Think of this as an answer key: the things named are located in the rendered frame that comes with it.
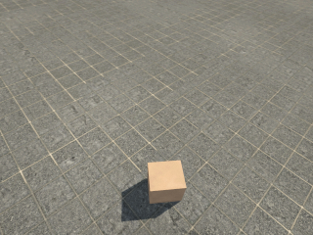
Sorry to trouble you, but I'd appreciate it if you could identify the carton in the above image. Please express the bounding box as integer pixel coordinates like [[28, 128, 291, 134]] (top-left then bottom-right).
[[147, 160, 187, 204]]

